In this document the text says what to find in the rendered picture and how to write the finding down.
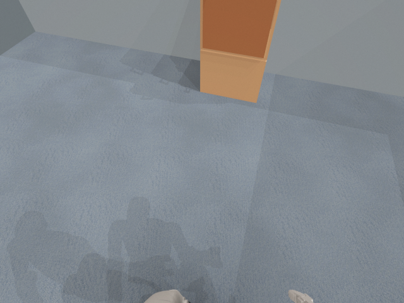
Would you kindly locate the left robot thigh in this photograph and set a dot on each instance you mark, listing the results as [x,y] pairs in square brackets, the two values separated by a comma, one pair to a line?
[168,296]

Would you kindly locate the cupboard door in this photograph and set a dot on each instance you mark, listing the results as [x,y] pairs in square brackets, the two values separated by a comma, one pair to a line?
[237,26]

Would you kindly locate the robot right hand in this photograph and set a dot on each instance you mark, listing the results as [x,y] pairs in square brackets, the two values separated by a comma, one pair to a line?
[299,297]

